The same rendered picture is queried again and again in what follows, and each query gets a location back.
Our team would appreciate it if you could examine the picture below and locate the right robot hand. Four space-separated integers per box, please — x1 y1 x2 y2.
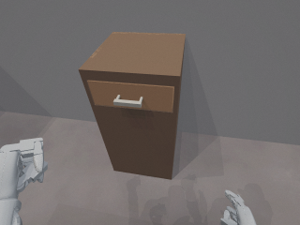
220 189 257 225

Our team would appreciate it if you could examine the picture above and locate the left robot hand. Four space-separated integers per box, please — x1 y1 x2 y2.
0 137 48 200

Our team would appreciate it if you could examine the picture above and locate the drawer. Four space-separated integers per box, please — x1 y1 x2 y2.
87 80 174 112

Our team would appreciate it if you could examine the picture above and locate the cabinet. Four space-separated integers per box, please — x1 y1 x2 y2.
78 32 186 180

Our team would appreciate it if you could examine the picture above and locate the left robot forearm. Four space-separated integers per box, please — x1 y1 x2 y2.
0 198 23 225

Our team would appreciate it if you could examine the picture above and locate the handle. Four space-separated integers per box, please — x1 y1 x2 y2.
113 95 143 108

